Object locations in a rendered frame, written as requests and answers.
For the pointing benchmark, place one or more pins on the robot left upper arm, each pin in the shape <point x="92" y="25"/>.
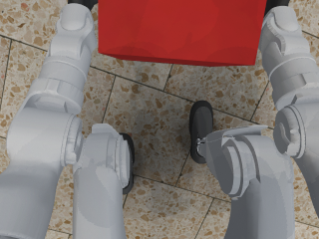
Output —
<point x="41" y="143"/>

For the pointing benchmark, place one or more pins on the left robot forearm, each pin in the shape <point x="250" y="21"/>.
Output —
<point x="65" y="69"/>

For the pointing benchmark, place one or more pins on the robot right upper arm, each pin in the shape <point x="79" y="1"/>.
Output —
<point x="296" y="134"/>

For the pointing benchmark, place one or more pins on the robot thigh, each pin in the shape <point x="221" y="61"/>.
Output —
<point x="98" y="188"/>
<point x="251" y="168"/>

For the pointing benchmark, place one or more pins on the right robot forearm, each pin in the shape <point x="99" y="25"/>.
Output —
<point x="286" y="59"/>

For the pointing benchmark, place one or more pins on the robot left hand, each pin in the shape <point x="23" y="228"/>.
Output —
<point x="87" y="3"/>

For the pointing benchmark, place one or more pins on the robot right hand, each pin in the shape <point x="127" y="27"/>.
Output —
<point x="275" y="3"/>

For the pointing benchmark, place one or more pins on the right robot thigh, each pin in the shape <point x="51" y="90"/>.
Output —
<point x="251" y="168"/>

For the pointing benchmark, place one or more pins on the carton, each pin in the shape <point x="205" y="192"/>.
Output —
<point x="207" y="33"/>

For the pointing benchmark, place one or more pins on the left robot thigh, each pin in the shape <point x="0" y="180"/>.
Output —
<point x="98" y="188"/>

